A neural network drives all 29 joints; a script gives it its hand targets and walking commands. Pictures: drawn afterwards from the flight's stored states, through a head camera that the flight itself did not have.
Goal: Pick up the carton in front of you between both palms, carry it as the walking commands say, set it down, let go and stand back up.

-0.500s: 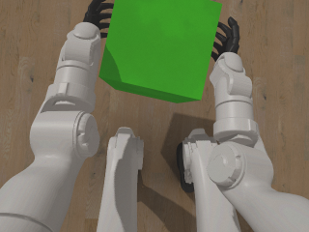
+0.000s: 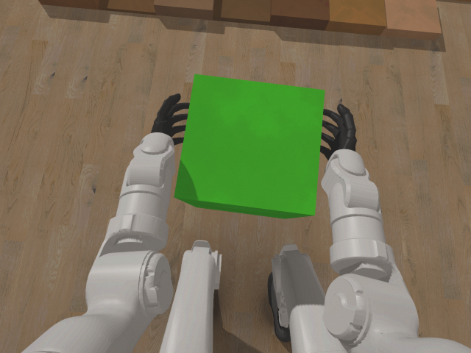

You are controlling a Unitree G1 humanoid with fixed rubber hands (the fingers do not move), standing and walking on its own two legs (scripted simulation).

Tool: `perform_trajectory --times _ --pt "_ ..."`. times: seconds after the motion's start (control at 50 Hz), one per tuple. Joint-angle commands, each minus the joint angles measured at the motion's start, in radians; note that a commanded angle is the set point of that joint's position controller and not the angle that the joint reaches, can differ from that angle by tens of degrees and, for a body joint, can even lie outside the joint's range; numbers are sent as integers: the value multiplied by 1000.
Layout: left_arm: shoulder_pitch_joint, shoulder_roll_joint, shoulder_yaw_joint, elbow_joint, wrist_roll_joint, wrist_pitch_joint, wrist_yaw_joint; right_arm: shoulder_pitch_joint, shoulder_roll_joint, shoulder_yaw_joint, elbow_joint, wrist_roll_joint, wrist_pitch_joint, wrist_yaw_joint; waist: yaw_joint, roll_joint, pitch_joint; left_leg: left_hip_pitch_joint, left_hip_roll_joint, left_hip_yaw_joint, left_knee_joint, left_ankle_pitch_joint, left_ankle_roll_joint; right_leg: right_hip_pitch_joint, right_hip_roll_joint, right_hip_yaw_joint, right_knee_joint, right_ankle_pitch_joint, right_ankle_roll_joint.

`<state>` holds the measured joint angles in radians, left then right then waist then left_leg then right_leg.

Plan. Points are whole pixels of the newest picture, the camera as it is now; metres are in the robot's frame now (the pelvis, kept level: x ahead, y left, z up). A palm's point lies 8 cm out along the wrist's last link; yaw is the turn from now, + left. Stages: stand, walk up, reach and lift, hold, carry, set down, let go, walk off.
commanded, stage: reach and lift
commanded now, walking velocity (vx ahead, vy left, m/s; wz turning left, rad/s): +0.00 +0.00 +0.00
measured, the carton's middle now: (248, 159) +0.44 +0.01 -0.13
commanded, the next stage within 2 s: hold in 1.88 s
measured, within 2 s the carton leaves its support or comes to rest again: neither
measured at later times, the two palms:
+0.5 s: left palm (141, 128) +0.39 +0.15 +0.11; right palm (408, 133) +0.39 -0.15 +0.12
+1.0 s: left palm (102, 114) +0.35 +0.14 +0.22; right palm out of the picture +0.37 -0.16 +0.23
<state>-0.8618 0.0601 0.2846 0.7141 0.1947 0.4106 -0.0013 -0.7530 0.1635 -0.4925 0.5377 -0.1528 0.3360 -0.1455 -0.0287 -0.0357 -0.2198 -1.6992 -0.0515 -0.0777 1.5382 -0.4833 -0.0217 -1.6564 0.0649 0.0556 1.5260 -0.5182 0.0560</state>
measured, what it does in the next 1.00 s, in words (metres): rises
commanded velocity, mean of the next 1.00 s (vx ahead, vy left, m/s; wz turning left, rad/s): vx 0.00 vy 0.00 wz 0.00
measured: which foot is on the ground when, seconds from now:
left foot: down 0.00-1.00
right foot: down 0.00-1.00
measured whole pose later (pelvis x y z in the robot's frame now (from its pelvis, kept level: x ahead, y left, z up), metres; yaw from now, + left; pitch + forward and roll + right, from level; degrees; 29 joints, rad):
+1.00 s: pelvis +0.06 -0.01 +0.20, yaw +1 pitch -3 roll +0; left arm -0.30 -0.16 0.28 0.42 0.31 0.63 0.01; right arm -0.35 0.18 -0.33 0.45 -0.31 0.57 -0.02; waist 0.00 -0.01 -0.04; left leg -0.22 -0.01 -0.08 0.48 -0.22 -0.02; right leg -0.21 0.03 0.08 0.50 -0.25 0.01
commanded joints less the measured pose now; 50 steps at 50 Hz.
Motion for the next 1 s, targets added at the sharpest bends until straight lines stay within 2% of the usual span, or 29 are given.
perform_trajectory --times 0.0,0.2,0.46,0.62,0.76,0.82,0.88,0.98 --pt "-580 -1153 -489 -77 -182 -66 -227 -639 1024 650 92 151 17 301 9 125 -847 722 -109 89 -242 263 -1 412 133 -106 -211 212 -20" --pt "-423 -1179 -474 -86 -139 -85 -217 -472 1054 653 128 112 10 326 25 68 -694 912 -95 53 -432 269 17 612 115 -60 -412 219 -25" --pt "-227 -1200 -547 -181 -139 -75 -225 -234 1064 718 98 87 25 344 19 62 -508 1208 -75 14 -697 370 20 983 73 4 -702 344 -45" --pt "-94 -1200 -582 -253 -150 -22 -226 -89 1064 757 48 77 84 360 22 46 -359 1401 -62 1 -881 473 21 1231 49 20 -885 474 -46" --pt "-14 -1183 -638 -379 -183 70 -229 21 1059 797 -31 109 170 379 25 33 -238 1554 -48 1 -1020 521 19 1406 33 28 -1022 547 -43" --pt "9 -1166 -629 -401 -177 116 -232 41 1042 782 -42 106 213 388 27 31 -144 1581 -43 2 -1077 476 19 1445 28 31 -1077 513 -43" --pt "13 -1150 -584 -385 -152 147 -238 39 1022 737 -26 79 241 397 32 24 -37 1578 -40 7 -1118 385 22 1453 22 32 -1123 421 -51" --pt "-72 -1148 -521 -346 -126 152 -260 -48 1024 671 10 51 246 414 33 21 20 1573 -36 20 -1127 271 32 1429 11 23 -1139 296 -57"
